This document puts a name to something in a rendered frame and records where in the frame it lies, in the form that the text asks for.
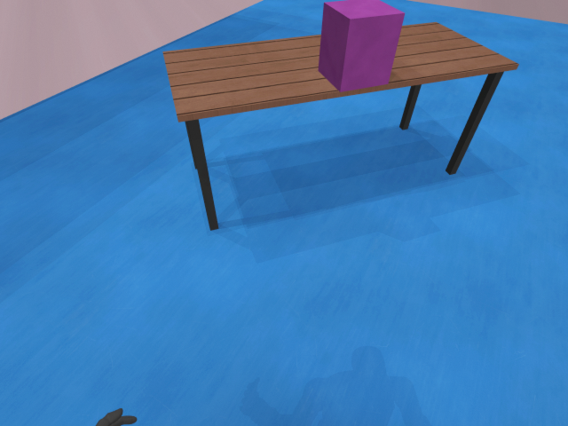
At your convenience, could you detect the table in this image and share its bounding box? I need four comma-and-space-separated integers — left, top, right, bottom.
163, 22, 519, 231

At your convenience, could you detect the left robot hand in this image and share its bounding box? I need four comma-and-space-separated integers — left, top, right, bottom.
96, 408, 137, 426

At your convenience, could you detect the carton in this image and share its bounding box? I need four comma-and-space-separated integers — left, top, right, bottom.
318, 0, 405, 92

